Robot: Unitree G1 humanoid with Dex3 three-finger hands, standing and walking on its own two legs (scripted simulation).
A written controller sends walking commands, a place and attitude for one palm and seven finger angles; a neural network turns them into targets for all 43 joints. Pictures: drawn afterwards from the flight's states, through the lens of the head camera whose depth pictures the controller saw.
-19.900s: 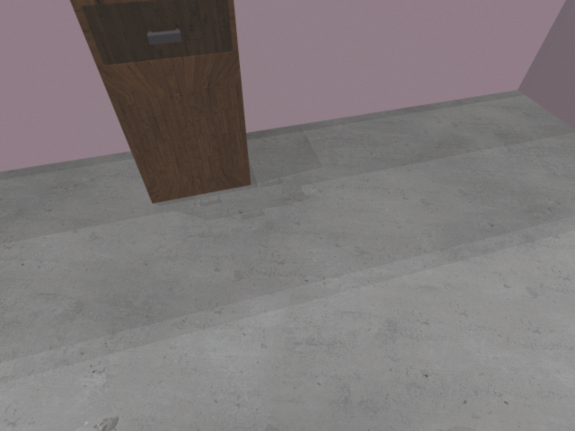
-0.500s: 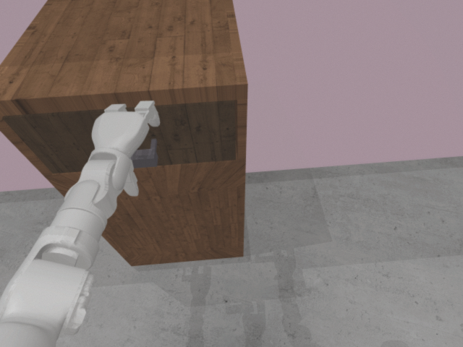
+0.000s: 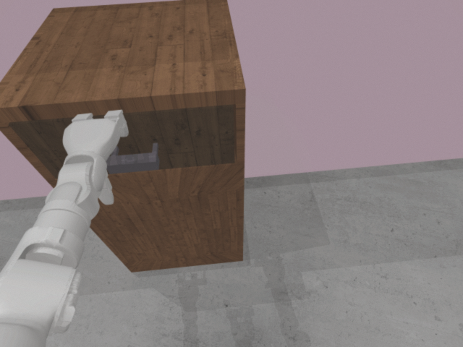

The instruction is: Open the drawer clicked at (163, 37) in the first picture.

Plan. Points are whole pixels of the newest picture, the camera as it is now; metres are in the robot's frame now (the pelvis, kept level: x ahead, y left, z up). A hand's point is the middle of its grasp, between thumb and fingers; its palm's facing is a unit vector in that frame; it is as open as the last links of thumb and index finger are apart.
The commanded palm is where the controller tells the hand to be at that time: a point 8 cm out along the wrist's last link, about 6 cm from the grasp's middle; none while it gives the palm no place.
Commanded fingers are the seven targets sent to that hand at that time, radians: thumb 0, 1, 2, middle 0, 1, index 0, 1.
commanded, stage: move the hooked fingers above the handle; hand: left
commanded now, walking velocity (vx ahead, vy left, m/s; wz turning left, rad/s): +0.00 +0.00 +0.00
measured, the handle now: (134, 155) +0.50 +0.23 +0.02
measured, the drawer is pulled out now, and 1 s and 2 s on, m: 0.00 0.00 0.00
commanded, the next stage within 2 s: lower the fingers behind the handle in 1.66 s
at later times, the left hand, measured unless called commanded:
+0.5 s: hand (138, 147) +0.46 +0.20 +0.08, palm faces +0.02 -0.01 -1.00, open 13.5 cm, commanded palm +0.44 +0.24 +0.14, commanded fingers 0.00 -0.50 0.30 -0.30 -1.20 -0.30 -1.20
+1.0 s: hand (137, 149) +0.46 +0.20 +0.08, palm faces +0.00 +0.00 -1.00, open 13.7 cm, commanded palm +0.44 +0.23 +0.12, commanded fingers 0.00 -0.50 0.30 -0.30 -1.20 -0.30 -1.20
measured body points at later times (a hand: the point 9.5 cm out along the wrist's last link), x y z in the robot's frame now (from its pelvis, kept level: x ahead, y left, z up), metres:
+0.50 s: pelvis +0.00 +0.00 +0.00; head +0.04 -0.03 +0.45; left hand +0.45 +0.19 +0.14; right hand +0.09 -0.24 -0.14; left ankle -0.02 +0.08 -0.73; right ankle -0.01 -0.10 -0.73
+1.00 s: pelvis -0.01 -0.02 +0.00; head +0.04 -0.04 +0.44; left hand +0.45 +0.19 +0.13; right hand +0.05 -0.30 -0.14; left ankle -0.02 +0.08 -0.73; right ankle -0.01 -0.10 -0.73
